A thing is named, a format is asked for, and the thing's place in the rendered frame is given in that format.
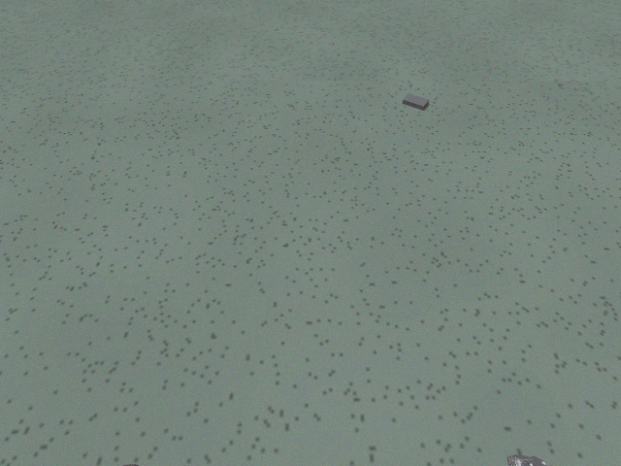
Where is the small box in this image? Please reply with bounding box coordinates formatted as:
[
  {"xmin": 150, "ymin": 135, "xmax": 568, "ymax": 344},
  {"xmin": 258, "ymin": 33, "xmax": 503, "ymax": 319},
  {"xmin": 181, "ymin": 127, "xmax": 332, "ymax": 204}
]
[{"xmin": 402, "ymin": 94, "xmax": 429, "ymax": 111}]

